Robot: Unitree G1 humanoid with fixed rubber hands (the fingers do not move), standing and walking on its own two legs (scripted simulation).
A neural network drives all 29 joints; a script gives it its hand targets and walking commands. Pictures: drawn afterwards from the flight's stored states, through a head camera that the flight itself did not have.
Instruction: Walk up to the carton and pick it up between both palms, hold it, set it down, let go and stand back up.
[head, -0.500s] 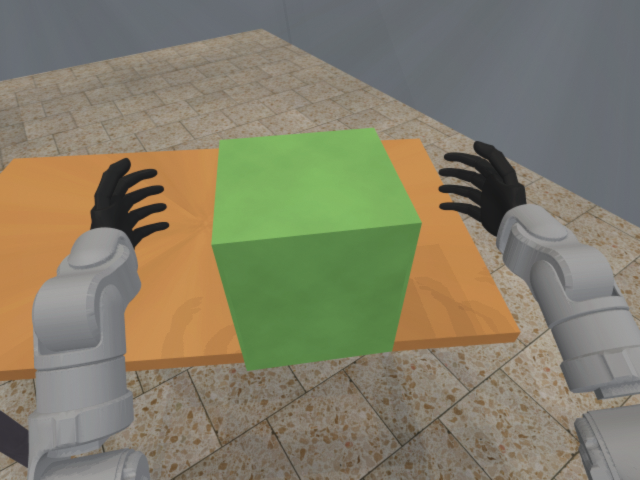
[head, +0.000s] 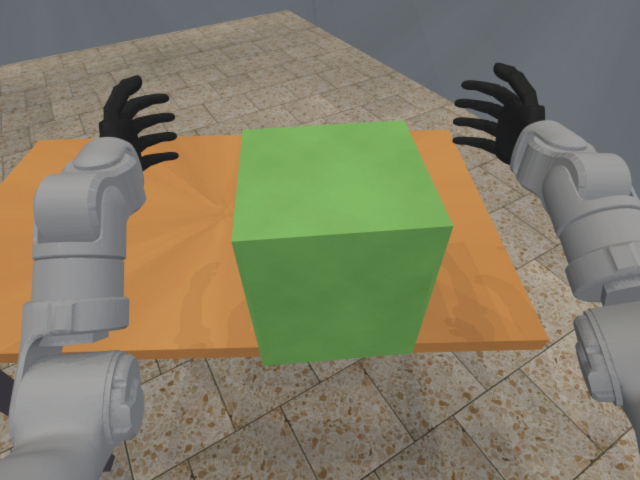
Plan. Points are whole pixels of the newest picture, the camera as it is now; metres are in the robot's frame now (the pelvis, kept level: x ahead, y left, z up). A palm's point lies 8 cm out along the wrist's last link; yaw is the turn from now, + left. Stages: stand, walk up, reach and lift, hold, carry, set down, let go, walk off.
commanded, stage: reach and lift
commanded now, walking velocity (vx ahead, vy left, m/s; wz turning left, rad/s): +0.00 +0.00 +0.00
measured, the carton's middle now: (331, 246) +0.41 +0.03 +0.09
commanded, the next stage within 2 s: none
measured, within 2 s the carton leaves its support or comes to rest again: neither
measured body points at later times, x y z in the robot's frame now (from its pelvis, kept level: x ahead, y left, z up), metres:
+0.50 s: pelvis +0.01 +0.00 +0.00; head +0.03 +0.00 +0.45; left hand +0.40 +0.25 +0.18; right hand +0.48 -0.15 +0.18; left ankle +0.04 +0.14 -0.75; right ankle -0.02 -0.10 -0.75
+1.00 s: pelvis +0.00 +0.00 +0.00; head +0.04 +0.00 +0.45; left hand +0.40 +0.23 +0.14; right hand +0.47 -0.13 +0.14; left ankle +0.04 +0.14 -0.75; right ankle -0.02 -0.10 -0.75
